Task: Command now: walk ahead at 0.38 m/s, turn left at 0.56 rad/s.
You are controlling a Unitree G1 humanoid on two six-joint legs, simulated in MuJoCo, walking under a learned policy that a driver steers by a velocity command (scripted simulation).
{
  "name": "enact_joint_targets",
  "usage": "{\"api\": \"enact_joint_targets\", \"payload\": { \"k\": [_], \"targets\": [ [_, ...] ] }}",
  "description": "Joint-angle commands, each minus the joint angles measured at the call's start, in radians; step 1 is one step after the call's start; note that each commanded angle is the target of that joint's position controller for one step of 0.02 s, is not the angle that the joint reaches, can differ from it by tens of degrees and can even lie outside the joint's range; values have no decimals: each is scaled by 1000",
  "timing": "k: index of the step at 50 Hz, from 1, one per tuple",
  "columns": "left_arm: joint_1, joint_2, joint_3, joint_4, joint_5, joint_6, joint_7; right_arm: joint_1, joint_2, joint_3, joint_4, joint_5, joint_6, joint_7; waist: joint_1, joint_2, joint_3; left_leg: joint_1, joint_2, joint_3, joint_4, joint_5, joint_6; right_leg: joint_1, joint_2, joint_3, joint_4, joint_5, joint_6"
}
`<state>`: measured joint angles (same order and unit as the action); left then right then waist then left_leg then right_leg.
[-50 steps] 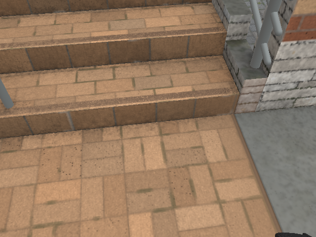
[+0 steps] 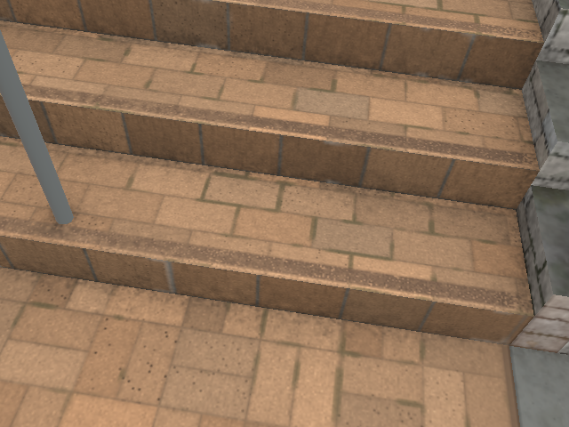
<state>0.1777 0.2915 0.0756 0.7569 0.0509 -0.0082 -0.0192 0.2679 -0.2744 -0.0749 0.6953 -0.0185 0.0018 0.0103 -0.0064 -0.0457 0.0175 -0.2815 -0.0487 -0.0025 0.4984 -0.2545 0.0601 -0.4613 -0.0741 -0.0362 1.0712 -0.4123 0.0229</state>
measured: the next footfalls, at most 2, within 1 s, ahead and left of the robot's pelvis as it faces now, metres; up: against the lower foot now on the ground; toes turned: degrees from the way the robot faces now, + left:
right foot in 0.30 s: +0.27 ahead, -0.11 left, +0.00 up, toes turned +10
left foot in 0.74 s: +0.43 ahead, +0.11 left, +0.00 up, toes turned +12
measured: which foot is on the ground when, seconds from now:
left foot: down 0.00-0.32, up 0.34-0.72, down 0.74-1.00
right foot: up 0.00-0.28, down 0.30-0.76, up 0.78-1.00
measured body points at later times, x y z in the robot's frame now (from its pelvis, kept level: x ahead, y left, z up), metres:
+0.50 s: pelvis +0.22 -0.04 +0.01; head +0.24 -0.06 +0.46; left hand +0.22 +0.25 -0.10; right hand +0.38 -0.28 -0.12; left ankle +0.16 +0.09 -0.66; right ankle +0.23 -0.12 -0.74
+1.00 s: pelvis +0.33 +0.01 +0.00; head +0.36 +0.02 +0.45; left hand +0.37 +0.28 -0.14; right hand +0.47 -0.25 -0.11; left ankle +0.39 +0.10 -0.74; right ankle +0.32 -0.12 -0.68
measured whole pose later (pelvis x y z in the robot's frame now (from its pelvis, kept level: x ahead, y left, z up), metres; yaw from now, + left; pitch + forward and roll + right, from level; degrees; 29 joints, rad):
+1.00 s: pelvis +0.33 +0.01 +0.00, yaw +4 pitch -1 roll +0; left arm 0.21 0.27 0.06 0.91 0.01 0.05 0.01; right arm 0.14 -0.24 -0.02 0.85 -0.02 -0.01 -0.05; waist 0.02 -0.03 0.08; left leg -0.27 0.01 0.15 0.41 -0.13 0.07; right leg -0.41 -0.02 -0.01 0.98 -0.46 0.02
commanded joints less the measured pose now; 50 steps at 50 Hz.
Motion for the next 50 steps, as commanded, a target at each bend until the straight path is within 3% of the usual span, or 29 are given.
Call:
{"api": "enact_joint_targets", "payload": {
  "k": [1, 5, 10, 12, 14, 15, 16, 17, 18, 19, 20, 22, 25, 27, 29, 31, 34, 36, 37, 38, 39, 40, 41, 42, 43, 45, 47, 49, 50],
  "targets": [
    [9, 96, 16, -57, 5, -5, -13, 12, -150, -30, -49, 7, -29, 2, 15, 150, -48, 171, 208, -298, -264, 249, 171, -134, -2, 30, -22, 106, 17],
    [-71, 63, -1, -75, -8, -3, -13, 89, -171, -37, -9, 6, -42, 4, -20, 147, -1, 182, 193, -306, -296, 115, 187, -155, 13, 34, -207, 162, 29],
    [-164, 62, -9, -114, -23, -22, -15, 141, -192, -43, 17, -2, -43, 8, -63, 159, 29, 172, 202, -358, -257, 56, 180, -84, 41, 41, -418, 198, 26],
    [-114, 71, -7, -110, -26, -32, -12, 115, -192, -42, 17, -3, -48, 6, -35, 166, 19, 134, 210, -365, -226, 105, 152, 31, 48, 35, -474, 203, 9],
    [7, 76, 0, -75, -23, -45, -3, 75, -184, -37, 22, 3, -53, 3, 34, 140, 9, 54, 192, -357, -155, 134, 112, 233, 67, 9, -559, 235, -14],
    [102, 100, 10, -44, -12, -57, 8, 76, -155, -26, 28, 1, -59, 2, 75, 92, -26, 12, 139, -326, -35, 205, 88, 374, 71, 21, -596, 199, -31],
    [247, 174, 26, -30, 6, -71, 23, 64, -90, -4, 12, 2, -68, 4, 144, -66, -112, -56, 53, -215, 262, 158, 49, 513, -122, 243, -708, -3, -79],
    [297, 306, 54, -7, 6, -66, 23, 126, -50, 4, -24, 21, -70, 3, 105, -350, -137, -303, -114, -97, 502, -252, 20, 614, -309, 720, -913, -260, -172],
    [228, 217, 38, -9, -10, -55, 15, 142, -109, -4, 16, -3, -57, -4, 55, -170, -40, -356, -44, -167, 617, -249, 37, 512, -321, 769, -928, -373, -192],
    [157, 143, 20, -25, -21, -53, 10, 115, -115, -5, 34, -4, -53, 6, 28, -59, 35, -346, -8, -172, 619, -162, 44, 431, -280, 643, -917, -311, -184],
    [121, 102, 9, -22, -24, -55, 9, 83, -112, -3, 43, -4, -52, 15, 17, -18, 59, -322, 24, -158, 582, -103, 37, 390, -227, 508, -915, -163, -167],
    [125, 64, -6, 1, -25, -72, 16, 53, -96, 3, 56, -21, -43, 23, 14, -52, 55, -286, 45, -125, 537, -41, 13, 385, -156, 328, -910, 189, -146],
    [174, 72, -11, 48, -39, -100, 11, 51, -73, 13, 70, -24, -34, 16, -5, -54, -5, -263, 27, -74, 526, -25, -28, 434, -140, 169, -822, 880, -173],
    [172, 74, -15, 62, -38, -100, 14, -11, -64, 22, 60, -23, -35, 14, 0, -59, -21, -269, 37, -30, 451, 9, -52, 450, -133, 110, -805, 1056, -188],
    [169, 69, -22, 81, -40, -90, 19, -77, -41, 37, 53, -17, -37, 16, 12, -77, -20, -228, 46, 13, 327, 64, -61, 435, -106, 56, -801, 1095, -183],
    [186, 66, -27, 106, -38, -80, 22, -126, -26, 49, 55, -11, -35, 15, 29, -91, -22, -155, 41, 47, 209, 110, -52, 422, -89, 25, -785, 1095, -170],
    [218, 73, -29, 145, -45, -67, 24, -138, -41, 51, 73, -10, -38, 1, 36, -86, -21, -80, 26, 53, 109, 138, -25, 430, -106, 70, -720, 1083, -165],
    [186, 82, -28, 156, -56, -62, 28, -76, -53, 48, 107, -15, -51, -14, -8, -52, -26, 18, 17, 43, -14, 195, 1, 420, -101, 108, -629, 1042, -148],
    [169, 82, -30, 156, -66, -61, 31, -19, -75, 43, 128, -26, -66, -24, -43, -7, -55, 138, 48, 12, -108, 358, 14, 380, -70, 109, -545, 955, -119],
    [170, 61, -39, 127, -71, -65, 34, 48, -145, 28, 139, -39, -79, -37, -56, 81, -147, 328, 223, -124, -60, 767, 45, 269, -26, 96, -417, 660, -85],
    [282, -24, -58, 128, -89, -48, 40, 49, -202, 11, 134, -21, -63, -42, -8, 259, -272, 470, 458, -313, -22, 1119, 204, 149, 95, 40, -199, -22, -68],
    [254, 50, -36, 158, -68, -13, 54, 46, -157, 17, 128, 17, -49, -37, -35, 179, -285, 401, 477, -335, -59, 990, 254, 113, 129, 60, -67, -262, -72],
    [222, 72, -22, 158, -44, 3, 53, 11, -142, 19, 122, 22, -41, -37, -19, 137, -180, 314, 439, -282, -115, 798, 243, 62, 110, 69, 20, -242, -69],
    [188, 66, -17, 158, -29, 13, 48, -47, -109, 29, 111, 17, -34, -45, 3, 117, -101, 228, 396, -235, -167, 614, 207, 39, 84, 71, 31, -182, -60],
    [168, 54, -15, 157, -25, 23, 41, -91, -90, 36, 105, 14, -30, -55, 24, 136, -38, 140, 361, -175, -216, 508, 175, 49, 62, 73, 10, -123, -46],
    [176, 32, -14, 164, -18, 44, 34, -127, -86, 35, 103, 8, -27, -64, 45, 165, -27, 57, 319, -90, -244, 429, 153, 101, 64, 44, 7, -61, -14],
    [182, 26, -9, 161, -29, 57, 30, -120, -85, 34, 112, 4, -22, -64, 51, 165, -49, 43, 307, -33, -235, 391, 160, 109, 63, 30, -20, -51, 0],
    [136, 20, -10, 139, -28, 68, 25, -124, -99, 28, 117, -1, -17, -64, 41, 178, -46, 37, 316, -14, -244, 263, 163, 101, 51, 17, -96, -32, 0],
    [44, 57, 5, 84, -81, 70, 51, -229, -162, 4, 71, -8, -20, -71, 31, 196, -53, 35, 335, -35, -284, 155, 166, 72, 20, 27, -106, -49, 23]
  ]
}}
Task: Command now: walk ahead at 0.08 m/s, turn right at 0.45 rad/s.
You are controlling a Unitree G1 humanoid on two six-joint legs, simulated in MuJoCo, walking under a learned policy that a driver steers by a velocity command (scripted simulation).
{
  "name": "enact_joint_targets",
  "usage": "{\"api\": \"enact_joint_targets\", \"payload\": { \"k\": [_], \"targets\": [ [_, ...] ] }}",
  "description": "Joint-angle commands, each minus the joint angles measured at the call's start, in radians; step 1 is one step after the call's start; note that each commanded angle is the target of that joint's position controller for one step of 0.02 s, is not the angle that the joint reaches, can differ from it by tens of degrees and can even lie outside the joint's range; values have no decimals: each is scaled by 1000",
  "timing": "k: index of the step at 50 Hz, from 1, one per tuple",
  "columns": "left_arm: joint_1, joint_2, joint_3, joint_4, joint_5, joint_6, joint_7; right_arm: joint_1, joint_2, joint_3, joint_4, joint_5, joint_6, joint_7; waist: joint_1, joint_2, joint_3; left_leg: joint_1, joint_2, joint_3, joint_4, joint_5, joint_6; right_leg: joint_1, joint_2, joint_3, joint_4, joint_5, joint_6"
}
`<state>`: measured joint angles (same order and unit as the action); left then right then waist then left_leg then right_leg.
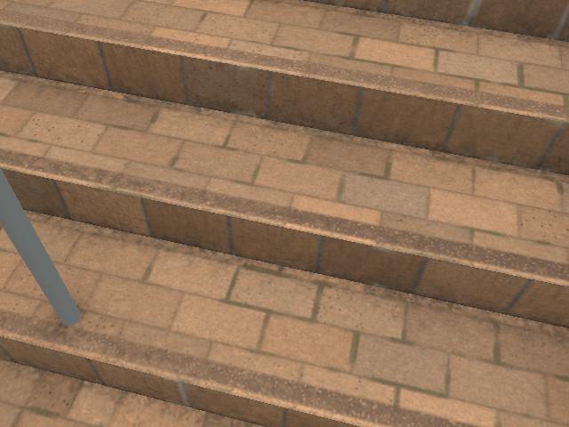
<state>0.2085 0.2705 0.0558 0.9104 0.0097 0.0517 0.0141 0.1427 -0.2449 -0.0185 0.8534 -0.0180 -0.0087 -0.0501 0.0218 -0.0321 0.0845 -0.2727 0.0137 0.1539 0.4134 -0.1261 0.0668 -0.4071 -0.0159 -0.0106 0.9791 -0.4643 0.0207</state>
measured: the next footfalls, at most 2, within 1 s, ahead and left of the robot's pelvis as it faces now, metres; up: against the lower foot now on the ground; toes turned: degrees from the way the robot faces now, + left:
right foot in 0.18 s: +0.02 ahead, -0.11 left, +0.00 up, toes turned -9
left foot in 0.60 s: +0.27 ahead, +0.00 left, +0.00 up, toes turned -23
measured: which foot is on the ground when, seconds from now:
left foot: down 0.00-0.18, up 0.20-0.58, down 0.60-1.00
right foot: up 0.00-0.16, down 0.18-0.60, up 0.62-0.90, down 0.92-1.00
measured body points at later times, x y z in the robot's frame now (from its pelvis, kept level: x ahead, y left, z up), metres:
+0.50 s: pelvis +0.08 -0.05 +0.01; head +0.11 -0.08 +0.45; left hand +0.15 +0.23 -0.11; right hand +0.17 -0.34 -0.12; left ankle +0.21 +0.06 -0.70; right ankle -0.02 -0.10 -0.74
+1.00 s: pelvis +0.15 -0.07 +0.00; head +0.16 -0.09 +0.45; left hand +0.33 +0.11 -0.14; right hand +0.12 -0.33 -0.14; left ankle +0.23 +0.01 -0.74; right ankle +0.10 -0.18 -0.74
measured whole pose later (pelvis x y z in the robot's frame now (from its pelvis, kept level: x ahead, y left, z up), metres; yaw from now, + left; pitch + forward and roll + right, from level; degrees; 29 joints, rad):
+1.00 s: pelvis +0.15 -0.07 +0.00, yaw -23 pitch -1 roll +0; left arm 0.17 0.19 0.03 0.91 0.03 0.05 0.05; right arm 0.22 -0.21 -0.01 0.90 0.00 -0.01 -0.01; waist -0.03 0.01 0.06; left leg -0.27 -0.01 0.01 0.47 -0.19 0.01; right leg -0.21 0.00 0.01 0.49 -0.25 0.00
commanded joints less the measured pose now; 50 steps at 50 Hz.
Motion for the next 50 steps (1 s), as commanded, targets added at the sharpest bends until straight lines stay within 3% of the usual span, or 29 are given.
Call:
{"api": "enact_joint_targets", "payload": {
  "k": [1, 3, 6, 8, 9, 10, 11, 12, 13, 15, 16, 21, 24, 26, 29, 30, 31, 32, 33, 34, 35, 37, 42, 43, 45, 47, 48, 49, 50],
  "targets": [
    [56, 61, 12, -46, 22, 13, -5, -8, -142, -36, -44, -8, -2, 0, -2, 160, -135, 26, 272, -174, -195, -73, 154, 60, -23, -18, -84, 31, 6],
    [45, 62, 12, -67, 35, 10, -33, 11, -185, -52, -35, -6, 2, 11, -12, 195, -138, 15, 284, -183, -235, -308, 137, 87, -11, -56, -166, 18, -18],
    [71, 80, 19, -76, 18, 5, -60, -19, -231, -70, -48, -1, 4, 17, 15, 165, -127, -52, 315, -187, -265, -497, 97, 212, 3, -97, -309, 27, -75],
    [201, 77, 23, -19, 6, -4, -66, -68, -206, -70, -66, -9, 11, 31, 73, 86, -97, -167, 255, -94, -135, -536, 28, 385, 37, -96, -488, 65, -135],
    [281, 106, 32, 14, 8, -16, -54, -81, -147, -58, -76, -10, 17, 42, 103, -97, -54, -258, 164, 15, 127, -553, -24, 423, -54, 85, -695, -115, -180],
    [284, 212, 49, -13, 16, -27, -38, -109, -51, -29, -127, -6, 14, 50, 92, -328, 24, -506, -14, 40, 406, -500, -85, 397, -332, 603, -905, -468, -268],
    [212, 204, 48, -29, 23, -28, -10, -168, -118, -41, -146, -33, 0, 50, 65, -172, 113, -517, 12, -144, 472, -319, -85, 261, -340, 656, -990, -489, -290],
    [141, 184, 45, -46, 8, -34, 4, -108, -150, -51, -127, -20, -12, 63, 0, -141, 119, -480, 32, -172, 487, -211, -86, 242, -289, 566, -969, -362, -263],
    [95, 183, 47, -59, 1, -44, 5, -64, -170, -58, -102, -27, -29, 75, -27, -104, 101, -458, 36, -179, 480, -139, -95, 273, -236, 485, -947, -197, -229],
    [100, 147, 40, -59, -2, -70, -2, -32, -158, -59, -67, -51, -47, 84, -23, -51, 8, -431, 27, -161, 526, -53, -99, 374, -162, 354, -886, 83, -204],
    [116, 155, 41, -51, -1, -81, -9, -41, -143, -58, -70, -41, -41, 87, -18, -34, -27, -413, 27, -157, 530, -27, -102, 386, -150, 325, -863, 170, -205],
    [227, 131, 41, -14, 4, -96, -7, -128, -95, -34, -107, -17, -32, 58, 26, -80, -40, -395, -9, -122, 427, -59, -125, 412, -118, 257, -703, 771, -221],
    [230, 136, 44, -18, 5, -87, 5, -184, -91, -19, -127, -6, -38, 54, 51, -94, -72, -329, -38, -125, 288, -63, -101, 434, -111, 268, -621, 918, -202],
    [215, 144, 52, -26, 18, -82, 15, -131, -107, -21, -103, 6, -36, 35, 49, -119, -100, -240, -59, -141, 240, -65, -83, 426, -111, 287, -555, 999, -178],
    [92, 149, 49, -60, -2, -76, 26, 64, -144, -39, -51, 4, -50, 12, -63, -68, -128, 60, -76, -157, -29, 71, -55, 303, -51, 320, -378, 1039, -107],
    [45, 135, 43, -103, -9, -85, 21, 168, -196, -57, -26, -22, -63, -1, -102, 1, -195, 276, 50, -237, -50, 260, -23, 165, -10, 299, -217, 915, -66],
    [113, 25, 18, -129, -12, -86, 24, 203, -257, -63, -42, -24, -61, -11, -62, 224, -297, 488, 363, -499, 11, 816, 69, -30, 122, 178, 58, 91, -46],
    [261, 57, 28, -88, -9, -55, 36, 178, -262, -74, -49, -8, -38, 1, -18, 254, -412, 420, 483, -707, -15, 793, 237, -43, 163, 102, 286, -200, -43],
    [271, 84, 33, -46, 22, -34, 37, 92, -178, -56, -75, 0, -29, 11, 22, 103, -295, 294, 437, -641, -49, 538, 242, -67, 100, 127, 372, -140, -45],
    [190, 86, 35, -52, 42, -26, 22, 13, -93, -31, -89, 6, -23, 12, 14, 51, -185, 158, 351, -519, -84, 361, 213, -66, 81, 128, 345, -79, -33],
    [152, 68, 34, -58, 35, -18, 16, -29, -58, -13, -93, -3, -13, 6, 26, 65, -114, 67, 275, -417, -121, 244, 172, -47, 61, 132, 273, -51, -15],
    [135, 32, 20, -54, 31, 3, 5, -11, -78, -10, -73, -18, -10, 0, 24, 176, -68, -23, 193, -281, -128, 276, 142, 33, 70, 72, 142, -23, 14],
    [90, 5, -7, -33, 12, 15, 18, 52, -98, -10, -33, -15, -16, 8, -7, 236, -153, 55, 206, -285, -100, 387, 147, 171, 51, 19, -228, 2, 9],
    [35, -13, -11, -61, -19, 14, 31, -47, -101, -14, -63, 8, -20, 14, 9, 216, -156, 42, 205, -330, -108, 171, 152, 185, -6, 71, -332, 37, 34],
    [64, -4, -7, -17, -2, 15, 35, -34, -88, -10, -44, 25, -13, 21, 23, 182, -111, -35, 171, -349, -123, -78, 114, 309, 22, 27, -594, 235, 22],
    [65, 81, 6, -18, 21, 5, 43, 54, -90, -7, -6, 19, -31, 40, 10, 98, -92, -135, 130, -348, -125, -218, 25, 441, -59, 100, -622, 385, 5],
    [63, 135, 23, -3, 19, 0, 41, 68, -123, -25, -17, 27, -29, 39, -22, -16, -61, -128, 63, -264, -122, -314, -17, 312, -52, 67, -546, 185, -32],
    [41, 89, 16, -13, 8, -12, 41, -10, -140, -26, -38, 14, -27, 34, 8, -7, -35, -90, 36, -246, -75, -307, -47, 224, -39, 68, -570, 67, -54],
    [47, 38, -8, -17, 43, -36, 42, 28, -61, -13, -25, 2, -8, 39, -6, -91, -15, -83, 3, -231, -1, -231, -42, 185, -123, 180, -718, 6, -72]
  ]
}}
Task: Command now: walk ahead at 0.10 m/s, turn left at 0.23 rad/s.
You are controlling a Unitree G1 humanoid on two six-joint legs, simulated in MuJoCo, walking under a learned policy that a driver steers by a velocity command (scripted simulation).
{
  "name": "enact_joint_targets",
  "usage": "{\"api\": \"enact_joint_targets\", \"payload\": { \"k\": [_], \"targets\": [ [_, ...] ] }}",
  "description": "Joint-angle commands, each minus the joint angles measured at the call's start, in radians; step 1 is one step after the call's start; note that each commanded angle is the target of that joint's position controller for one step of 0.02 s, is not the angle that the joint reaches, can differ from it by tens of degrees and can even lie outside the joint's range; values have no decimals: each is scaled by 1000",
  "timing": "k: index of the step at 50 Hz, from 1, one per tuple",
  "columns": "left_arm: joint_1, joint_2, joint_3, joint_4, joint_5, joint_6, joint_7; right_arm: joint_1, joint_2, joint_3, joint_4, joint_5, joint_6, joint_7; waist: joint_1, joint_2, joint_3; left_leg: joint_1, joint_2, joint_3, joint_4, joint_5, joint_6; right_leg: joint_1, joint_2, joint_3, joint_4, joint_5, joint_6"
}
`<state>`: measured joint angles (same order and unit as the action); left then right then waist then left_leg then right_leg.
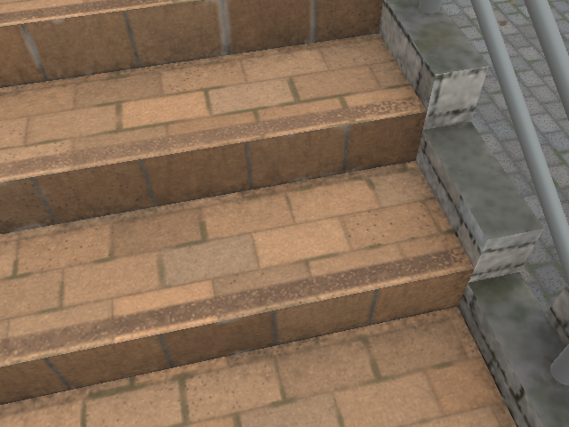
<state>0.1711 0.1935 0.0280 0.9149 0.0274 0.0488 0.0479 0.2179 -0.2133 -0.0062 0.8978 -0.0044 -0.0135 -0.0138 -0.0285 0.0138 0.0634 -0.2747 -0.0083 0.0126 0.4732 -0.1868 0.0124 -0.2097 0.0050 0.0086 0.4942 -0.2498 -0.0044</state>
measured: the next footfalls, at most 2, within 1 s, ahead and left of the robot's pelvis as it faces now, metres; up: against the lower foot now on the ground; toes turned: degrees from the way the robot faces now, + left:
left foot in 0.34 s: +0.08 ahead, +0.11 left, +0.00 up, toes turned +14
right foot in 0.90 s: +0.14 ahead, -0.08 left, +0.00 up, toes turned +26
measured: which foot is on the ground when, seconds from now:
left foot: down 0.00-0.00, up 0.02-0.32, down 0.34-1.00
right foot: down 0.00-0.34, up 0.36-0.88, down 0.90-1.00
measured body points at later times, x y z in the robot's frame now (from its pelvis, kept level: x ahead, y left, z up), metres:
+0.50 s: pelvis +0.05 +0.04 +0.00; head +0.07 +0.07 +0.44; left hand +0.08 +0.31 -0.15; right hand +0.23 -0.18 -0.11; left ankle +0.04 +0.10 -0.74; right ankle +0.05 -0.11 -0.63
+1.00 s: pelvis +0.08 +0.00 +0.00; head +0.10 -0.01 +0.45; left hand +0.08 +0.28 -0.11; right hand +0.30 -0.15 -0.12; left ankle +0.04 +0.11 -0.74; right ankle +0.11 -0.10 -0.74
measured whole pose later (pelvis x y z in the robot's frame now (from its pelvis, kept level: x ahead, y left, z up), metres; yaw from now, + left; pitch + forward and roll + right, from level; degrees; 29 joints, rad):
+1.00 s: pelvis +0.08 +0.00 +0.00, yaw +24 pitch +0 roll +0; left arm 0.21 0.21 0.04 0.82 0.02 -0.02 0.00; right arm 0.19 -0.18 -0.03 0.73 -0.03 0.03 -0.04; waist -0.02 0.04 0.02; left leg -0.23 -0.08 -0.13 0.48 -0.25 0.00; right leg -0.19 0.03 0.02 0.46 -0.28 -0.03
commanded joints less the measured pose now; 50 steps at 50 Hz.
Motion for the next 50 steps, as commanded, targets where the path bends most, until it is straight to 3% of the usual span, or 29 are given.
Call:
{"api": "enact_joint_targets", "payload": {
  "k": [1, 3, 4, 5, 6, 7, 9, 11, 12, 13, 16, 17, 18, 19, 20, 21, 24, 25, 26, 27, 31, 33, 41, 43, 45, 46, 47, 48, 50],
  "targets": [
    [76, 139, 32, -17, 22, -43, 14, -36, -56, -19, -71, -10, 6, 2, 40, -240, 5, -61, -27, -16, 89, -129, 4, -23, -182, 205, -308, -295, -82],
    [53, 149, 40, -45, 7, -56, 22, -23, -83, -37, -78, -29, 11, 0, 59, -258, -23, -182, -40, 37, 444, -302, 30, 35, -279, 259, -315, -273, -194],
    [83, 150, 43, -41, 18, -63, 16, -42, -119, -56, -83, -37, 16, 3, 74, -181, -14, -277, -14, 17, 628, -362, 35, 73, -317, 266, -299, -105, -255],
    [107, 149, 43, -33, 19, -67, 11, -31, -102, -60, -83, -39, 17, 6, 68, -127, -20, -351, 15, -7, 729, -367, 40, 135, -331, 252, -274, -29, -277],
    [120, 155, 47, -29, 22, -72, 12, -40, -77, -57, -94, -45, 13, 14, 64, -104, -10, -411, 41, -21, 761, -344, 40, 173, -326, 222, -266, -29, -269],
    [109, 166, 49, -42, 27, -80, 15, -105, -89, -61, -127, -30, 8, 20, 69, -61, 50, -484, 65, -30, 690, -310, 29, 212, -321, 208, -262, 75, -242],
    [117, 174, 52, -38, 36, -84, 29, -143, -77, -59, -148, -27, 16, 23, 85, -59, 5, -445, 55, -5, 581, -291, -12, 260, -307, 115, -204, 392, -210],
    [89, 167, 48, -44, 20, -81, 40, -140, -46, -49, -159, -23, 27, 29, 75, -104, -57, -292, 44, 13, 397, -271, -28, 217, -291, 23, -166, 498, -184],
    [67, 168, 50, -48, 22, -77, 35, -75, -35, -47, -148, -16, 41, 26, 45, -180, -100, -138, 17, 55, 366, -267, -12, 145, -270, -40, -112, 584, -172],
    [76, 181, 55, -48, 14, -77, 21, -54, -53, -51, -145, -13, 45, 19, 41, -185, -108, -70, -10, 89, 316, -229, -4, 100, -269, -58, -77, 635, -162],
    [41, 192, 62, -60, -26, -72, -14, 108, -84, -71, -95, -22, 40, 14, -51, -92, -155, 165, -84, 140, 25, 41, 40, -7, -208, -156, 269, 627, -87],
    [35, 173, 55, -82, -23, -72, -23, 157, -150, -87, -96, -41, 24, 10, -85, 40, -160, 319, 36, -75, -96, 220, 79, -232, -163, -176, 520, 198, -18],
    [90, 53, 24, -128, 0, -58, -31, 168, -297, -109, -130, -35, 12, 5, 7, 242, -177, 350, 381, -490, -47, 950, 176, -421, -37, -134, 785, -387, 49],
    [91, 76, 19, -120, 6, -33, -19, 173, -291, -113, -138, -1, 16, 2, -42, 140, -288, 244, 430, -535, -119, 718, 346, -344, -43, 20, 850, -355, 56],
    [35, 95, 24, -136, 0, -20, -4, 79, -248, -107, -152, -15, 20, 1, -7, 89, -115, 129, 370, -492, -146, 423, 352, -404, -64, 21, 898, -273, 61],
    [14, 129, 32, -130, 2, -20, 0, -14, -183, -87, -178, -10, 27, -5, 18, 80, -36, 41, 289, -400, -161, 267, 302, -408, -77, 22, 891, -195, 56],
    [58, 140, 40, -126, 20, -2, -7, -31, -151, -72, -189, -13, 29, -14, 53, 67, -49, -5, 171, -283, -108, 433, 232, -353, -45, 2, 868, -86, 63],
    [58, 130, 39, -140, 14, -3, -10, 8, -164, -78, -179, -11, 26, -13, 46, 41, -77, 36, 166, -280, -84, 529, 233, -360, -30, -3, 876, -78, 68],
    [26, 165, 58, -164, -28, -30, 5, -68, -188, -83, -250, 1, 19, -26, 39, 50, -150, 95, 196, -352, -86, 541, 256, -394, -7, 41, 921, -115, 116],
    [33, 139, 51, -166, -36, -34, 15, -82, -189, -82, -264, -5, 23, -32, 38, 86, -178, 125, 200, -368, -75, 530, 270, -406, 0, 50, 979, -131, 142],
    [-19, 115, 46, -220, -30, -34, 29, -20, -159, -73, -269, 4, 39, -58, 15, 68, -129, 165, 190, -444, -77, 403, 281, -504, 25, 67, 935, -156, 182],
    [-17, 96, 36, -229, -32, -34, 29, -33, -165, -74, -295, -16, 57, -62, 7, 64, -141, 191, 196, -453, -69, 431, 273, -505, 27, 56, 923, -169, 187],
    [-35, 108, 34, -219, -58, -45, 2, -21, -129, -62, -305, -17, 78, -46, -28, 158, -132, 139, 175, -416, -82, 545, 220, -148, 4, -2, 274, -184, 134],
    [8, 104, 34, -188, -55, -55, -11, -28, -78, -46, -289, -8, 69, -43, -10, 145, -136, 158, 167, -400, -80, 434, 199, -53, -23, -6, 15, -59, 97],
    [25, 97, 32, -143, -25, -69, -25, 45, -46, -38, -232, -11, 47, -22, -19, 68, -112, 94, 105, -349, -100, 145, 129, 100, -46, 34, -213, 197, 53],
    [16, 177, 44, -154, -9, -81, -35, 106, -70, -50, -207, -35, 33, -13, -63, -78, -122, 18, 30, -281, -37, -119, 74, 180, -146, 137, -125, 465, 28],
    [-15, 174, 42, -163, 5, -89, -43, 116, -61, -52, -203, -41, 24, -12, -82, -167, -120, 7, -1, -219, -50, -200, 19, 113, -213, 192, -113, 496, -63],
    [-59, 161, 42, -183, 2, -98, -52, 31, -91, -57, -214, -41, 20, -21, -44, -157, -97, 62, -3, -187, -21, -150, -23, 13, -222, 242, -167, 357, -114],
    [-62, 158, 45, -183, -4, -106, -53, -81, -97, -67, -229, -20, 26, -42, -4, -167, -83, 66, -9, -154, 26, -69, -54, -3, -182, 261, -176, 240, -111]
  ]
}}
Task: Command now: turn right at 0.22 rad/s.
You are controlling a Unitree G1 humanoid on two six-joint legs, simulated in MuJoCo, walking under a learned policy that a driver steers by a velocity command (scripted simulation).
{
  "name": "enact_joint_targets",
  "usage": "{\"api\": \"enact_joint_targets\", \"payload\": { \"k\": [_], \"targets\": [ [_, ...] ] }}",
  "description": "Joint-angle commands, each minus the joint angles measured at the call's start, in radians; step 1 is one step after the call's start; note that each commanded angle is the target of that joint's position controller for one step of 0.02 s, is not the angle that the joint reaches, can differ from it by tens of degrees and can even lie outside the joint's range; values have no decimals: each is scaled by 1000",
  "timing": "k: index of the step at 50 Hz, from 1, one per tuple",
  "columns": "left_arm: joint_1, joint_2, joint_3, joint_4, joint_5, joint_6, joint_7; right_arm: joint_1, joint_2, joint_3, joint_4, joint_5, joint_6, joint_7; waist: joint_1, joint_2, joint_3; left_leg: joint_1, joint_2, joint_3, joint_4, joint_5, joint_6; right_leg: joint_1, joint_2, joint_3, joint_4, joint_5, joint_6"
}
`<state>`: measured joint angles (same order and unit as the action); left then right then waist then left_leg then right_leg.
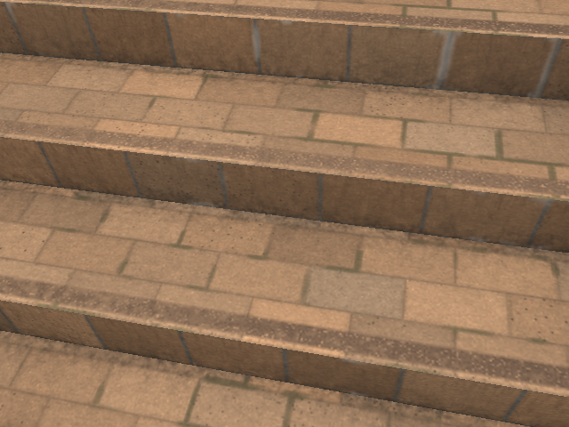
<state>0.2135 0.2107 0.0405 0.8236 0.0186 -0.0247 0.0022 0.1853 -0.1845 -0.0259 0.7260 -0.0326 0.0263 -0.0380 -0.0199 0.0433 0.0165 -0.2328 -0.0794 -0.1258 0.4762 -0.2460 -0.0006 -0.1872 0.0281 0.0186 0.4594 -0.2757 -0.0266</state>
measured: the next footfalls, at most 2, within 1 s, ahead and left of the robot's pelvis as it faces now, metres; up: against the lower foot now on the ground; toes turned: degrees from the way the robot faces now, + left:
right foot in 0.62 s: -0.04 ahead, -0.10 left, +0.00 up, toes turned -22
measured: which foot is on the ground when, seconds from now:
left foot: down 0.00-0.60, up 0.62-1.00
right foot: down 0.00-0.28, up 0.30-0.60, down 0.62-1.00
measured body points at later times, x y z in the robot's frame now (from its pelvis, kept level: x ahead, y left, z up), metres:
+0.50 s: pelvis -0.02 +0.00 +0.00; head +0.01 -0.01 +0.45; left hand +0.21 +0.22 -0.10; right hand +0.04 -0.28 -0.11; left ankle +0.00 +0.12 -0.74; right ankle -0.10 -0.10 -0.65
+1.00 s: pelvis +0.09 -0.08 +0.01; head +0.13 -0.13 +0.45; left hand +0.08 +0.15 -0.12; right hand +0.27 -0.28 -0.07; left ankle +0.29 -0.04 -0.52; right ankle -0.08 -0.09 -0.74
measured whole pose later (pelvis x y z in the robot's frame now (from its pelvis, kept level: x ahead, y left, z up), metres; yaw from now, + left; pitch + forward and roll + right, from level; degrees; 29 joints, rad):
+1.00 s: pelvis +0.09 -0.08 +0.01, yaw -21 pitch +5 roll +5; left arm 0.54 0.11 -0.04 0.97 -0.02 -0.01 0.05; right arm 0.04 -0.06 0.11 0.52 0.00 -0.03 0.02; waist 0.03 -0.01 0.01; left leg -1.21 0.00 0.16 1.55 -0.23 0.04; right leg 0.07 -0.05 -0.03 0.17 -0.30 -0.05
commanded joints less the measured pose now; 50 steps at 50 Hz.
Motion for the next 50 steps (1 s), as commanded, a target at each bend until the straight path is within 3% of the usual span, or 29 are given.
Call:
{"api": "enact_joint_targets", "payload": {
  "k": [1, 7, 12, 13, 14, 15, 16, 17, 18, 20, 21, 22, 24, 27, 29, 30, 31, 32, 33, 34, 35, 36, 38, 41, 44, 45, 47, 48, 50],
  "targets": [
    [-102, 153, 34, -96, -2, -34, -7, -58, -122, -49, -68, 9, -5, -22, -11, -218, -33, 10, 58, -6, 42, -13, -47, -28, -208, 277, -142, 279, -102],
    [-76, 176, 51, -140, -32, -6, 22, 10, -114, -65, -63, 26, -8, -18, 3, -183, -55, -70, 42, 55, 129, -21, -74, 4, -200, 361, -60, 358, -162],
    [-94, 180, 65, -212, -30, 25, 36, 59, -146, -81, -63, 25, -34, -3, 0, -71, -69, 14, 57, 45, 76, 153, -38, -93, -106, 335, 38, 323, -108],
    [-101, 168, 64, -232, -33, 31, 36, 73, -170, -90, -64, 20, -38, -2, 1, -4, -80, 66, 101, -6, 31, 218, -3, -151, -62, 293, 109, 259, -73],
    [-98, 145, 59, -247, -43, 34, 39, 81, -202, -97, -71, 9, -36, -6, 4, 145, -86, 129, 213, -128, -61, 315, 79, -245, 15, 191, 273, 83, -12],
    [-70, 146, 61, -251, -42, 34, 36, 45, -220, -95, -98, -11, -34, -9, 4, 294, -119, 140, 415, -324, -138, 508, 247, -323, 96, 85, 575, -324, 53],
    [-32, 214, 89, -238, -55, 39, 31, 17, -177, -76, -134, -19, -35, -14, 10, 211, -131, 110, 512, -346, -125, 666, 347, -383, 73, 69, 954, -486, 109],
    [-10, 216, 95, -233, -57, 56, 30, -14, -157, -66, -143, -10, -35, -23, 43, 99, -115, 70, 479, -243, -97, 623, 320, -407, 38, 99, 1101, -438, 133],
    [0, 173, 81, -235, -54, 68, 29, -52, -159, -63, -146, 11, -27, -29, 64, 35, -77, 41, 424, -160, -79, 519, 273, -440, 8, 99, 1146, -366, 142],
    [-74, 141, 56, -277, -42, 66, 21, -38, -183, -59, -153, 18, -19, -44, 28, -35, -33, 76, 353, -69, -74, 377, 231, -536, -21, 91, 1045, -201, 143],
    [-110, 120, 45, -298, -40, 60, 11, -4, -189, -62, -146, 17, -16, -52, 7, -14, -49, 118, 329, -32, -91, 283, 228, -540, -26, 40, 918, -154, 146],
    [-93, 110, 43, -283, 53, 86, -14, 91, -188, -61, -111, -17, -19, -37, -25, 17, -46, 131, 311, 22, -111, 302, 218, -477, -2, -14, 808, -181, 105],
    [-105, 102, 37, -310, 31, 100, -46, 79, -205, -68, -119, -25, -36, -29, -30, 111, -76, 130, 312, 59, -125, 205, 195, -356, -11, -32, 559, -241, 63],
    [-55, 104, 38, -320, 7, 114, -24, 44, -221, -81, -139, -16, -31, -10, -7, 223, -87, 17, 330, 114, -103, 72, 163, -114, 22, -134, 296, -269, 8],
    [83, 113, 50, -269, 4, 90, -12, 5, -207, -76, -149, -8, -23, 8, 65, 91, -73, -138, 302, 158, 39, -53, 140, 97, 61, -174, 85, -70, -10],
    [157, 165, 74, -231, -65, 61, -1, -17, -183, -69, -141, 80, -40, 4, 91, -77, -71, -220, 275, 185, 225, -111, 115, 169, 50, -121, -1, 1, -19],
    [219, 232, 82, -246, -49, 34, 14, -39, -89, -35, -172, 67, -56, 8, 92, -366, -62, -520, 164, 259, 698, -344, 10, 314, -182, 327, -101, 64, -109],
    [274, 297, 79, -258, -7, 1, 5, -98, -97, -28, -209, 73, -83, 12, 142, -385, -107, -705, 57, 92, 977, -373, -27, 270, -428, 783, -249, -6, -375],
    [297, 253, 71, -208, -13, -15, 0, -104, -136, -44, -193, 92, -97, 27, 136, -235, -10, -861, 90, 46, 1147, -328, -33, 280, -450, 808, -302, -253, -439],
    [299, 208, 56, -172, -16, -19, 9, -114, -140, -44, -180, 92, -105, 36, 122, -175, 80, -969, 121, 55, 1235, -208, -20, 277, -416, 696, -302, -368, -388],
    [273, 185, 42, -180, -7, -14, 15, -119, -106, -31, -149, 67, -111, 38, 111, -78, 92, -1017, 126, 87, 1350, -117, -16, 282, -369, 616, -266, -315, -334],
    [247, 162, 26, -174, 0, -12, 16, -127, -76, -17, -149, 42, -111, 42, 93, -75, 116, -1063, 119, 109, 1455, -86, -23, 259, -333, 534, -228, -137, -301],
    [291, 76, -10, -104, 16, -7, 20, -92, -16, 7, -146, 55, -108, 68, 63, -99, 92, -1133, 113, 125, 1708, -107, -3, 218, -292, 393, -193, -1, -253],
    [377, 15, -34, 28, -12, 9, 11, -98, 74, 56, -166, 91, -80, 74, 66, -101, 154, -1299, 40, 28, 1939, -164, 38, 123, -301, 234, -183, 15, -159],
    [266, 15, -53, 40, -4, 8, 18, -247, 85, 101, -290, 53, -82, 76, 20, -63, 176, -1161, 52, 110, 1511, 69, 35, -183, -184, 44, -254, -33, -44],
    [276, 9, -62, 46, 0, 2, 32, -288, 65, 102, -309, 32, -77, 75, 38, -74, 139, -1018, 40, 178, 1373, 175, 9, -288, -165, 23, -293, 24, -63],
    [365, 86, -41, 94, -34, -6, 59, -370, 86, 124, -375, 15, -76, 58, 49, -125, 31, -766, 96, 310, 1216, 149, -6, -261, -218, 42, -465, 245, -115],
    [341, 107, -35, 104, -57, -5, 59, -333, 64, 120, -367, 23, -79, 53, 29, -162, -31, -662, 107, 337, 1040, 86, 23, -116, -214, -16, -475, 454, -115],
    [375, 187, -20, 118, -46, -1, 60, -290, 22, 99, -341, 51, -92, 58, -10, -264, -148, -491, -7, 446, 872, -137, 90, 156, -239, -103, -267, 1536, -106]
  ]
}}
Keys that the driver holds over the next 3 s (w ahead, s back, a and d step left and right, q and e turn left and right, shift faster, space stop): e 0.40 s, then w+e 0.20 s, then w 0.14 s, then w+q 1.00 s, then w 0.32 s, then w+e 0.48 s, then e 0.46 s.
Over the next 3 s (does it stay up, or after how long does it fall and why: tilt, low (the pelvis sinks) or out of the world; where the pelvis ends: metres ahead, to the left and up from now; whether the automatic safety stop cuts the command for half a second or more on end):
stays up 1.17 -0.14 0.56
